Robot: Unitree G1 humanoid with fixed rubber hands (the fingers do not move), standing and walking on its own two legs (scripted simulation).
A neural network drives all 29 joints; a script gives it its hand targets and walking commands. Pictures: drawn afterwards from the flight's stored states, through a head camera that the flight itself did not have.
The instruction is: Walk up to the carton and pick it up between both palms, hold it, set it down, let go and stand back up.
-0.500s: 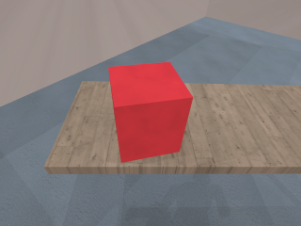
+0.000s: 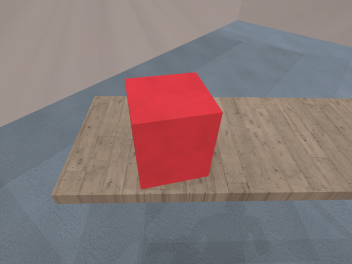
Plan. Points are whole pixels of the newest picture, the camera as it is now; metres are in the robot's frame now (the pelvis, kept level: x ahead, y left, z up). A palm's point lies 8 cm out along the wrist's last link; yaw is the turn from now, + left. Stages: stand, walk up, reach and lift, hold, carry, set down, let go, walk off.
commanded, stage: stand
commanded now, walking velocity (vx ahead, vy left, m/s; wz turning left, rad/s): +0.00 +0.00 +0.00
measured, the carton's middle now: (168, 130) +0.49 +0.03 +0.05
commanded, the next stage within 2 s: none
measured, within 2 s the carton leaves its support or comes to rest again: neither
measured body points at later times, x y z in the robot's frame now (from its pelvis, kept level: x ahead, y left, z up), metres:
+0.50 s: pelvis +0.00 -0.01 +0.00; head -0.02 +0.00 +0.45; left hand +0.10 +0.31 -0.11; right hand +0.10 -0.29 -0.12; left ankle +0.04 +0.12 -0.74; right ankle +0.02 -0.10 -0.74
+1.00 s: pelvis +0.00 -0.01 +0.00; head -0.01 -0.01 +0.45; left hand +0.11 +0.31 -0.11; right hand +0.09 -0.29 -0.12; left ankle +0.04 +0.12 -0.74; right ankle +0.02 -0.10 -0.74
